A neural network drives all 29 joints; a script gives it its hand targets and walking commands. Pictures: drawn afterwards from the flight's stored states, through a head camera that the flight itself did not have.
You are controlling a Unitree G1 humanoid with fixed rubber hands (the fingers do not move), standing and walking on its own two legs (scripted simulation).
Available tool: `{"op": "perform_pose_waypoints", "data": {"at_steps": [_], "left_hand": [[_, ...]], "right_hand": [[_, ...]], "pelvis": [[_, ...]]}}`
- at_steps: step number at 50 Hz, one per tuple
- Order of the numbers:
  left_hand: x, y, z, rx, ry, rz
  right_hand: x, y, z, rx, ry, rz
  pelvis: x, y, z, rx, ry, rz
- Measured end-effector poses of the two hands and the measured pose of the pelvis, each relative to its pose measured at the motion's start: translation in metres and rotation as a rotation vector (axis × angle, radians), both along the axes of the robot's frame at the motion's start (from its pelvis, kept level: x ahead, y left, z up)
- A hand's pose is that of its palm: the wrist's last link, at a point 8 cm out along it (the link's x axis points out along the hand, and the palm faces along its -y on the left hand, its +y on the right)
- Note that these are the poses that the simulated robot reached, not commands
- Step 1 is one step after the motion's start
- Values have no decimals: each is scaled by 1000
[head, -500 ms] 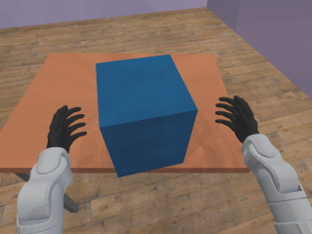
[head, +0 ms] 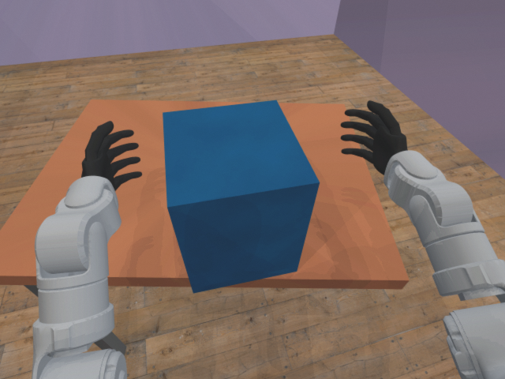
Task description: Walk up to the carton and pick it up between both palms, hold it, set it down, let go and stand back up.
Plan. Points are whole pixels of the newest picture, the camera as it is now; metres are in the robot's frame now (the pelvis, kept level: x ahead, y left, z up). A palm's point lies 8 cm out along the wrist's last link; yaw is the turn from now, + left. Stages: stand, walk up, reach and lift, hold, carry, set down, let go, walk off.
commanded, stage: reach and lift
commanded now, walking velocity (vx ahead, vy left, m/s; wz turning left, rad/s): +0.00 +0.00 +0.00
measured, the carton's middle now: (234, 197) +0.40 +0.08 +0.06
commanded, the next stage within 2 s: none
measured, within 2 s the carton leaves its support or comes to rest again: neither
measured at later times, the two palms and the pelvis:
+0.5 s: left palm (83, 137) +0.34 +0.27 +0.22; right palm (366, 100) +0.46 -0.12 +0.23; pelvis +0.01 +0.00 +0.00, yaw +1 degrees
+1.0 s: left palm (107, 178) +0.35 +0.26 +0.14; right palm (348, 137) +0.46 -0.12 +0.16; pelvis +0.01 +0.00 +0.00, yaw +2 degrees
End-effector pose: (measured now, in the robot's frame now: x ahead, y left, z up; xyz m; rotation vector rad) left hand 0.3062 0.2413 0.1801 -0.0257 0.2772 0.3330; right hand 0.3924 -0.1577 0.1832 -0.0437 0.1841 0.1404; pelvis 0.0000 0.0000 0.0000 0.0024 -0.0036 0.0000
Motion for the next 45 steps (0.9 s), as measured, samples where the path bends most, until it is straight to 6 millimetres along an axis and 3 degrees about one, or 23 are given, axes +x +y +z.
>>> {"op": "perform_pose_waypoints", "data": {"at_steps": [14,34,39,45], "left_hand": [[18,19,17,14,-4,43],[54,29,52,37,-10,35],[58,30,42,30,9,37],[50,28,-2,10,53,28]], "right_hand": [[37,18,23,13,6,42],[79,42,59,39,18,48],[84,43,51,44,37,39],[77,40,11,37,77,30]], "pelvis": [[7,1,0,-7,32,8],[14,2,-1,-17,67,31],[16,3,0,-16,55,35],[16,3,1,-14,37,39]]}}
